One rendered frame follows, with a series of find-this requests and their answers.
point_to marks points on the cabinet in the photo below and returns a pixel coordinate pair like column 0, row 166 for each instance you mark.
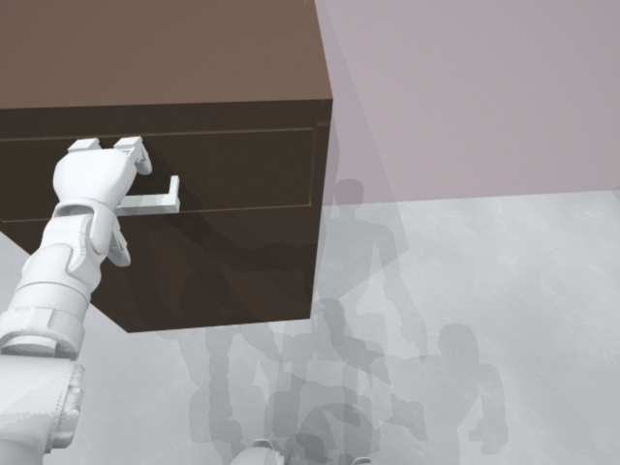
column 104, row 67

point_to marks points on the robot left shin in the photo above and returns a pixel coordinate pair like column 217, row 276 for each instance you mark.
column 262, row 443

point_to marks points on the handle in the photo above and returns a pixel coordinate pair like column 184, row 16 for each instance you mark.
column 151, row 204

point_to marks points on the robot left hand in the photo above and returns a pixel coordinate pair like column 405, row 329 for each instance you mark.
column 105, row 176

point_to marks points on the left robot upper arm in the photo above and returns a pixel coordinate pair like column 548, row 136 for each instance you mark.
column 40, row 400

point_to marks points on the drawer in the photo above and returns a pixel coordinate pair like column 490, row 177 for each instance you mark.
column 216, row 169

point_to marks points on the left robot forearm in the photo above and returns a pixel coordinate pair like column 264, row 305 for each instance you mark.
column 45, row 316

